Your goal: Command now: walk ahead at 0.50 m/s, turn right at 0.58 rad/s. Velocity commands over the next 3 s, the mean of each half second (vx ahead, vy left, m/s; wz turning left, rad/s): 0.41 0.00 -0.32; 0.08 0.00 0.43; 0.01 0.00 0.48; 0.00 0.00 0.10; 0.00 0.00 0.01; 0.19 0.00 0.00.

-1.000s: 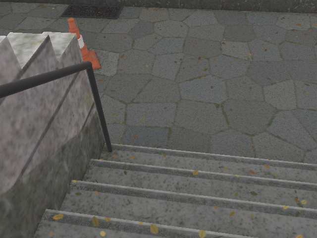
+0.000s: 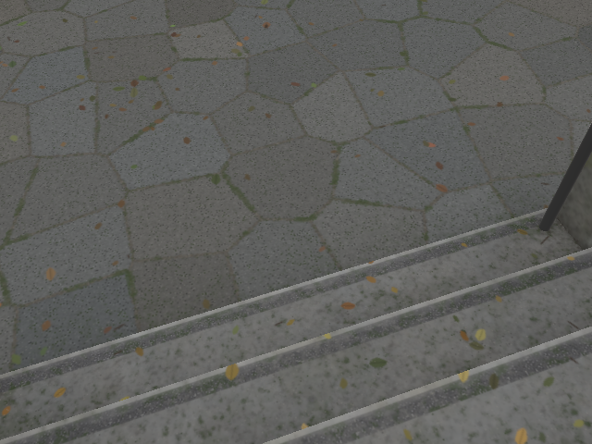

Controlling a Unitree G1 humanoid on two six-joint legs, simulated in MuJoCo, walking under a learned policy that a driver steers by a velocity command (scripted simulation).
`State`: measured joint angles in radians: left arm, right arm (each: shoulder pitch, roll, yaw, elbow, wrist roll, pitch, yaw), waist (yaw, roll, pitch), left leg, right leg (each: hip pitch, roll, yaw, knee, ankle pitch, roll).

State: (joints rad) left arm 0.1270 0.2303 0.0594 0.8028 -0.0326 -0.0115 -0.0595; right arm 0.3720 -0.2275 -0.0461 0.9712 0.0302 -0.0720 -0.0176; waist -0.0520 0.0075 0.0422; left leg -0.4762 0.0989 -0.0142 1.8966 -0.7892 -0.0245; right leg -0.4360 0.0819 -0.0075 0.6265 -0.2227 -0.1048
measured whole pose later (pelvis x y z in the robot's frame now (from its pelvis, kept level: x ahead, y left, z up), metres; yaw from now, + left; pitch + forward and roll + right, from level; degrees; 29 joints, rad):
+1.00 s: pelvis +0.33 +0.00 -0.17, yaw +8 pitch +0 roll +0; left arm 0.04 0.15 0.00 0.57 0.03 0.01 0.02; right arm 0.32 -0.25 -0.05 0.64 0.02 0.11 -0.08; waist -0.05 0.01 -0.01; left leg -0.38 -0.18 -0.33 0.79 -0.49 0.02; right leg -0.37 0.06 0.06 0.59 -0.26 -0.04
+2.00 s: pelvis +0.36 +0.04 -0.16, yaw +24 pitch +1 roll +1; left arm 0.36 0.16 0.01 0.87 -0.01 0.06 0.03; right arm 0.28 -0.14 -0.01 0.87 0.02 0.02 -0.01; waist 0.01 -0.02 -0.03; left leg -0.25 -0.06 -0.03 0.55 -0.31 0.04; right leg -0.27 -0.05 0.09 0.56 -0.30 0.07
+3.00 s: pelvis +0.47 +0.02 -0.16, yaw +23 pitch +3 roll +0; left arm 0.54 0.17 0.05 1.01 -0.01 -0.09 0.01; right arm 0.33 -0.22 -0.05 1.01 0.03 -0.06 -0.04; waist 0.02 0.02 -0.06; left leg -0.54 0.00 -0.06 1.15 -0.35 0.10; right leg -0.20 0.05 -0.02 0.56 -0.41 -0.06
